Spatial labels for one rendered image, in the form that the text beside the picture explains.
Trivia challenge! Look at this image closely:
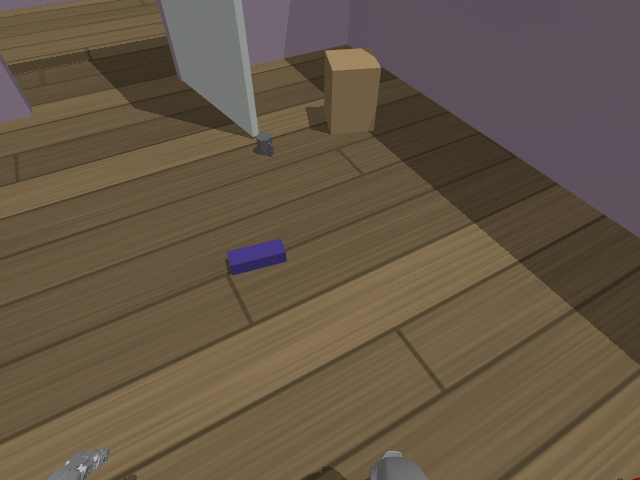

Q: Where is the left robot hand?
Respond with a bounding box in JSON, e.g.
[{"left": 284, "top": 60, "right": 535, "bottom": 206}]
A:
[{"left": 46, "top": 448, "right": 110, "bottom": 480}]

